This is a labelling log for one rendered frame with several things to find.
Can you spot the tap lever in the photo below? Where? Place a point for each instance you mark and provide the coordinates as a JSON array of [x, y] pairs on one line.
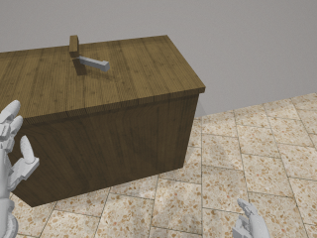
[[102, 65]]

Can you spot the robot left forearm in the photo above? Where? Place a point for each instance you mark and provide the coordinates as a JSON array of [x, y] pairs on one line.
[[9, 225]]

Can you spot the robot right hand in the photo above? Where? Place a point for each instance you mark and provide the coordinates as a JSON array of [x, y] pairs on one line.
[[255, 227]]

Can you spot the counter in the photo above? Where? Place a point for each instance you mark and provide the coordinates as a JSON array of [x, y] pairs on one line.
[[92, 129]]

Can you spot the robot left hand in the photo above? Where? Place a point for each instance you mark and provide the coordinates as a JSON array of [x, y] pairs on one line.
[[9, 126]]

